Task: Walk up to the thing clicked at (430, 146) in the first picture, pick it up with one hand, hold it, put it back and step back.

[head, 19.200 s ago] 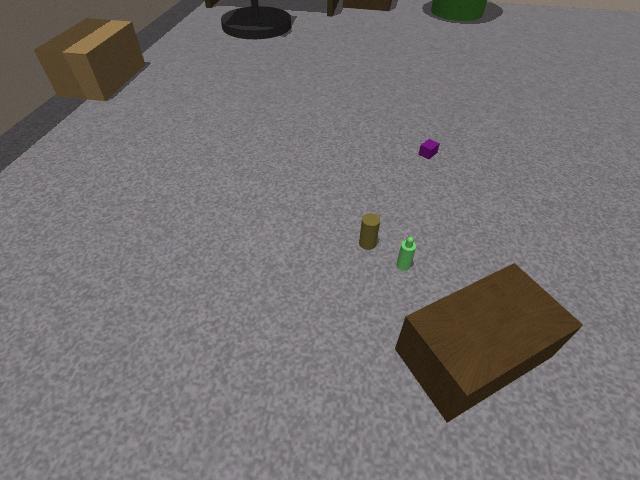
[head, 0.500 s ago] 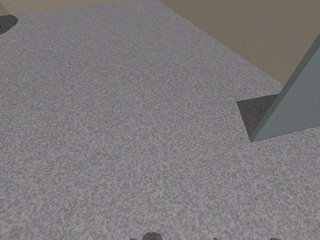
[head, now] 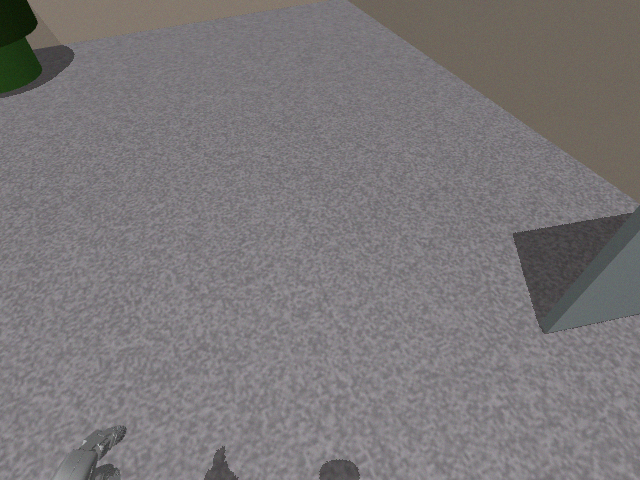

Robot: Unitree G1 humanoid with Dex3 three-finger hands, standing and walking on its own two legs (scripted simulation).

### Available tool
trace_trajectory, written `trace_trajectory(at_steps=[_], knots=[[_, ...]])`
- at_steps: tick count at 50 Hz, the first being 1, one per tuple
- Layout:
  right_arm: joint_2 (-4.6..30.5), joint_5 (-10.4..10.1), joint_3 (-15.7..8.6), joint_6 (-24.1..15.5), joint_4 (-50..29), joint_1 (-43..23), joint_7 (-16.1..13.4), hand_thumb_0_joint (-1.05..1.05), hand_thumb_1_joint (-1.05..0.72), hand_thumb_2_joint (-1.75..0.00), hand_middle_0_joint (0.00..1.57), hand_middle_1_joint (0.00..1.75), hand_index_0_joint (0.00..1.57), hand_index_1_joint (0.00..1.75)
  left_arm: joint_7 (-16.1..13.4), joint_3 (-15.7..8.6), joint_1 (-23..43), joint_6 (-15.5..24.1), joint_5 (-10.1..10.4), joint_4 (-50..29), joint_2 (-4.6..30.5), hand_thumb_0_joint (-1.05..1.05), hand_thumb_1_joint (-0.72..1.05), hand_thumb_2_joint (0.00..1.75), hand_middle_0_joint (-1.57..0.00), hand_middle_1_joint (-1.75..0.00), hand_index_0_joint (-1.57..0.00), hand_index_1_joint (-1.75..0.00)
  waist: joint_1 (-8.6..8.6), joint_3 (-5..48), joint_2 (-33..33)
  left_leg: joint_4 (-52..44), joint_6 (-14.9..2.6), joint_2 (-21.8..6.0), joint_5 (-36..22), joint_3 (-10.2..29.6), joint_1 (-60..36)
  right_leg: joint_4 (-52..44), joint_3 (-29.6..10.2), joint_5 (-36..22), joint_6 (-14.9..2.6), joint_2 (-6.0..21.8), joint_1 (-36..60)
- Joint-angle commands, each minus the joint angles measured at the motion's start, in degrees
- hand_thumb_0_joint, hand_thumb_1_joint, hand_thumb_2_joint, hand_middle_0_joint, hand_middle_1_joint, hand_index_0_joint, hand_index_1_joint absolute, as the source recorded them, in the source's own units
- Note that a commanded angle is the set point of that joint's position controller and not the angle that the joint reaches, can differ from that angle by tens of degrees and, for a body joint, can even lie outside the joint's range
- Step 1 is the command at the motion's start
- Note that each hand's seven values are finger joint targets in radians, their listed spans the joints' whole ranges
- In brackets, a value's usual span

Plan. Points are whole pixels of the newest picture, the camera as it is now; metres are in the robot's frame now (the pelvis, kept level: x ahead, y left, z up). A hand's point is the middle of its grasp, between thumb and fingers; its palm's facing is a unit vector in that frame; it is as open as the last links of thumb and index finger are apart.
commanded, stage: walk up
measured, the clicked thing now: out of the picture +0.24 +1.44 -0.74
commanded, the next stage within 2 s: none
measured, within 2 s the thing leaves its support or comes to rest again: neither
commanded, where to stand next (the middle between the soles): +0.34 -0.01 m, yaw +82 degrees
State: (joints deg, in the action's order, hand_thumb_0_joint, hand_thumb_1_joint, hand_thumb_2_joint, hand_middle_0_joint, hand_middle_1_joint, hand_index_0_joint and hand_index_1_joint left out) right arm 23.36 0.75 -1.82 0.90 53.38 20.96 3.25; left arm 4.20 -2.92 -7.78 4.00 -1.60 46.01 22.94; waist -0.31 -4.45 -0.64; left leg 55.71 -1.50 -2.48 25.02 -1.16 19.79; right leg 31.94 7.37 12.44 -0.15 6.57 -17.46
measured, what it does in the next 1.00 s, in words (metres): walks ahead, turning left: left foot, then right foot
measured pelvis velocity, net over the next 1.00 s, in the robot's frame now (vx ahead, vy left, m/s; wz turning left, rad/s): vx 0.30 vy -0.11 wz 0.84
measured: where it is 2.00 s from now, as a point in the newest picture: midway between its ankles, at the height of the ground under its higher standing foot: (341, 461)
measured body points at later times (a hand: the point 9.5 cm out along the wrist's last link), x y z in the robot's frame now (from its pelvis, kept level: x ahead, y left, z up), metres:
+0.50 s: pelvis +0.20 -0.02 -0.01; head +0.21 +0.03 +0.44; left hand +0.21 +0.32 -0.13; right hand +0.34 -0.32 -0.08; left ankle +0.17 +0.12 -0.73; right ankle +0.32 -0.15 -0.68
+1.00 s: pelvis +0.30 -0.11 -0.02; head +0.33 -0.07 +0.43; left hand +0.12 +0.19 -0.11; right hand +0.62 -0.26 -0.12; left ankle +0.21 +0.02 -0.71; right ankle +0.43 -0.15 -0.73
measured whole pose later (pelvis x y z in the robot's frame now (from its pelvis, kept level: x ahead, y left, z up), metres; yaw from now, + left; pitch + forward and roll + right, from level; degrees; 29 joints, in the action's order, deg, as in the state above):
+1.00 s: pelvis +0.30 -0.11 -0.02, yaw +48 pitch -2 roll +1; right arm 27.0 2.3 -5.1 2.5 45.1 13.6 2.7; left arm 1.6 -3.1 -11.3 0.6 -0.8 44.8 25.8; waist 2.1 -7.7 0.7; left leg 50.8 0.3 -2.2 24.3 -1.0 25.6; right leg 42.4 15.5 17.3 -0.3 12.6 -22.1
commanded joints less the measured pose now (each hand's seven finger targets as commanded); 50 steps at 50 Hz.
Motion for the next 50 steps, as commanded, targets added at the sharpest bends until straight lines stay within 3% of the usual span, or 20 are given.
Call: trace_trajectory(at_steps=[1, 8, 10, 12, 13, 14, 15, 17, 19, 23, 28, 30, 31, 32, 33, 34, 37, 39, 45, 50], knots=[[13.3, -0.9, -4.1, -2.6, -5.4, -2.2, 0.2, 0.00, -0.90, -0.90, 0.20, 0.30, 0.20, 0.30, -1.3, -4.6, -0.3, -0.5, 0.3, -3.7, 15.6, 0.00, 0.90, 0.90, -0.20, -0.30, -0.20, -0.30, 3.87, 3.4, 13.6, 0.2, 0.35, -5.2, -5.7, 1.3, 15.1, -19.7, -11.3, 12.6, -10.75, 13.4, 15.1], [11.0, -0.7, -4.5, -2.2, -7.2, -2.9, 1.1, 0.00, -0.90, -0.90, 0.20, 0.30, 0.20, 0.30, -0.1, -5.1, 3.3, -1.7, -0.5, -7.1, 15.7, 0.00, 0.90, 0.90, -0.20, -0.30, -0.20, -0.30, 2.61, 3.1, 10.5, -16.2, 0.87, -1.8, -16.2, -6.8, 2.5, -13.7, 2.1, 8.1, -8.79, 11.6, 7.1], [11.9, -0.6, -5.3, -2.4, -7.5, 0.9, 0.4, 0.00, -0.90, -0.90, 0.20, 0.30, 0.20, 0.30, 0.1, -5.3, 4.9, -2.6, -0.6, -7.9, 16.4, 0.00, 0.90, 0.90, -0.20, -0.30, -0.20, -0.30, -0.28, 3.9, 8.4, -18.6, -0.01, 0.2, -15.1, -8.8, -4.6, -7.0, 2.4, 12.1, -7.86, 12.4, 2.3], [15.6, 0.1, -7.1, -2.7, -5.3, 10.7, -1.5, 0.00, -0.90, -0.90, 0.20, 0.30, 0.20, 0.30, 0.2, -4.0, 4.2, -3.4, -0.8, -8.9, 13.2, 0.00, 0.90, 0.90, -0.20, -0.30, -0.20, -0.30, -5.53, 7.8, -2.8, -21.4, -3.30, 4.2, -5.0, -6.4, -19.3, 15.6, 5.5, 7.8, -5.39, 7.6, -7.0], [19.5, 0.9, -8.2, -3.0, -6.3, 13.9, -2.8, 0.00, -0.90, -0.90, 0.20, 0.30, 0.20, 0.30, 0.3, -2.8, 3.9, -3.6, -0.3, -10.0, 10.2, 0.00, 0.90, 0.90, -0.20, -0.30, -0.20, -0.30, -7.94, 4.4, -12.6, -31.3, -8.24, -2.7, 7.4, 11.4, -23.5, 33.9, 6.6, 15.5, -2.55, 1.2, -19.9], [24.5, 1.4, -8.8, -3.6, -9.0, 12.0, -3.7, 0.00, -0.90, -0.90, 0.20, 0.30, 0.20, 0.30, 0.3, -1.7, 4.9, -3.5, 0.1, -12.3, 7.8, 0.00, 0.90, 0.90, -0.20, -0.30, -0.20, -0.30, -5.48, 1.4, -16.2, -39.8, -14.19, -17.3, 4.0, 43.4, -23.7, 41.0, 0.5, 24.4, 0.18, -5.6, -33.4], [25.2, -0.6, -8.7, -3.8, -10.6, 9.4, -3.7, 0.00, -0.90, -0.90, 0.20, 0.30, 0.20, 0.30, -0.1, -2.9, 5.7, -3.2, 0.1, -12.8, 14.3, 0.00, 0.90, 0.90, -0.20, -0.30, -0.20, -0.30, -4.75, 4.3, -9.3, -44.1, -20.18, -23.1, 4.9, 54.7, -22.0, 41.0, -11.1, 22.5, -0.54, -2.4, -31.6], [20.7, -0.7, -6.9, -4.5, -12.4, 3.6, -4.5, 0.00, -0.90, -0.90, 0.20, 0.30, 0.20, 0.30, -0.3, -3.0, 2.0, -2.7, 0.0, -9.4, 15.3, 0.00, 0.90, 0.90, -0.20, -0.30, -0.20, -0.30, -1.50, 5.6, -3.2, -37.7, -16.08, -16.6, -8.1, 35.9, -22.1, 38.5, -12.2, 18.8, -0.20, 0.9, -28.0], [18.1, -0.7, -6.0, -5.0, -13.5, 1.7, -5.2, 0.00, -0.90, -0.90, 0.20, 0.30, 0.20, 0.30, -0.3, -3.8, -1.2, -3.4, 0.4, -7.4, 16.1, 0.00, 0.90, 0.90, -0.20, -0.30, -0.20, -0.30, 0.36, 5.9, -6.1, -34.0, -12.31, -10.8, -15.2, 24.8, -14.3, 31.6, -12.3, 14.7, -0.13, 1.8, -19.9], [18.8, -0.2, -6.0, -5.4, -14.3, 1.2, -5.5, 0.00, -0.90, -0.90, 0.20, 0.30, 0.20, 0.30, 0.8, -4.7, -1.3, -4.8, 0.1, -8.6, 14.8, 0.00, 0.90, 0.90, -0.20, -0.30, -0.20, -0.30, 1.41, 2.6, -7.1, -33.8, -12.12, -8.0, -12.3, 21.7, -4.6, 25.7, -10.3, 9.4, 0.61, -0.5, -15.0], [16.7, 1.0, -5.6, -4.5, -16.3, -2.1, -5.8, 0.00, -0.90, -0.90, 0.20, 0.30, 0.20, 0.30, -1.3, -4.1, -1.0, -4.0, 1.4, -9.2, 11.0, 0.00, 0.90, 0.90, -0.20, -0.30, -0.20, -0.30, 2.21, 3.8, -11.3, -21.8, -7.94, -3.2, -44.5, 17.3, 3.4, 13.2, -6.2, 2.8, -1.27, -4.5, -3.9], [15.3, 0.4, -5.4, -3.2, -17.5, -3.6, -6.0, 0.00, -0.90, -0.90, 0.20, 0.30, 0.20, 0.30, -2.1, -4.4, -4.5, -3.4, 1.4, -7.6, 11.4, 0.00, 0.90, 0.90, -0.20, -0.30, -0.20, -0.30, 4.25, 7.2, -8.2, -14.5, -4.28, 0.6, -36.0, 16.9, 6.0, 3.3, -5.8, -5.0, -2.54, -6.3, 5.2], [12.3, -0.1, -4.5, -2.5, -17.7, -2.2, -6.3, 0.00, -0.90, -0.90, 0.20, 0.30, 0.20, 0.30, -2.6, -5.0, -7.1, -3.3, 0.9, -7.1, 13.4, 0.00, 0.90, 0.90, -0.20, -0.30, -0.20, -0.30, 6.29, 8.4, -2.4, -9.0, -2.29, 3.4, -24.0, 15.2, 11.5, -0.3, -10.4, -2.4, -3.83, -3.1, 10.9], [8.9, -0.5, -3.6, -1.9, -18.1, -0.3, -6.3, 0.00, -0.90, -0.90, 0.20, 0.30, 0.20, 0.30, -3.1, -5.9, -10.0, -3.1, 0.1, -7.1, 17.6, 0.00, 0.90, 0.90, -0.20, -0.30, -0.20, -0.30, 6.68, 11.4, 12.3, 3.0, -0.52, 8.1, -4.0, 7.8, 18.2, -7.8, -25.7, 1.3, -5.96, 12.2, 16.0], [9.8, -0.3, -4.3, -1.3, -16.8, 3.3, -7.2, 0.00, -0.90, -0.90, 0.20, 0.30, 0.20, 0.30, -3.1, -6.1, -4.3, -3.5, 0.2, -8.3, 20.2, 0.00, 0.90, 0.90, -0.20, -0.30, -0.20, -0.30, 3.31, 11.5, 18.9, 11.1, 0.45, 6.1, 9.5, 4.1, 19.2, -15.1, -37.1, 10.7, -8.81, 23.3, 10.7], [13.6, 0.2, -5.6, -1.0, -15.3, 2.8, -7.3, 0.00, -0.90, -0.90, 0.20, 0.30, 0.20, 0.30, -2.9, -6.1, 0.8, -3.7, -0.1, -9.2, 20.4, 0.00, 0.90, 0.90, -0.20, -0.30, -0.20, -0.30, 1.96, 8.2, 18.4, 15.5, 0.55, 3.8, 8.6, 4.9, 18.6, -17.3, -40.9, 20.1, -11.37, 22.6, 5.2], [13.7, -0.2, -6.1, -0.6, -11.8, 4.0, -4.8, 0.00, -0.90, -0.90, 0.20, 0.30, 0.20, 0.30, -3.1, -5.2, 3.5, -3.3, 0.0, -7.0, 17.0, 0.00, 0.90, 0.90, -0.20, -0.30, -0.20, -0.30, 0.36, 3.5, 16.9, 12.4, 0.46, -0.2, -0.2, 4.7, 15.9, -12.4, -21.4, 22.5, -10.12, 12.4, -0.2], [12.9, 0.5, -6.0, 0.0, -11.0, 3.7, -3.1, 0.00, -0.90, -0.90, 0.20, 0.30, 0.20, 0.30, -3.3, -5.4, 2.4, -3.0, 0.1, -5.9, 17.0, 0.00, 0.90, 0.90, -0.20, -0.30, -0.20, -0.30, 1.14, 3.3, 17.8, 7.5, 0.65, -0.2, -1.1, 2.7, 15.1, -11.2, -17.0, 21.0, -10.26, 11.8, 1.0], [12.4, 2.1, -6.0, 0.3, -12.5, -5.7, -1.2, 0.00, -0.90, -0.90, 0.20, 0.30, 0.20, 0.30, -4.1, -5.6, -4.6, -2.2, 0.7, -4.7, 18.6, 0.00, 0.90, 0.90, -0.20, -0.30, -0.20, -0.30, 4.29, 5.3, 10.4, -1.9, 1.94, -0.8, -0.5, 1.6, 14.0, -7.9, -12.3, 5.6, -10.77, 18.3, 7.9], [12.6, 0.7, -6.4, 0.3, -12.3, -4.4, -0.7, 0.00, -0.90, -0.90, 0.20, 0.30, 0.20, 0.30, -3.8, -5.5, -1.5, -2.6, 0.6, -6.2, 20.0, 0.00, 0.90, 0.90, -0.20, -0.30, -0.20, -0.30, 1.94, 6.2, 11.6, -9.6, 1.20, 1.2, -0.6, -1.8, 3.1, -4.1, -5.7, 3.3, -9.52, 21.0, 1.0]])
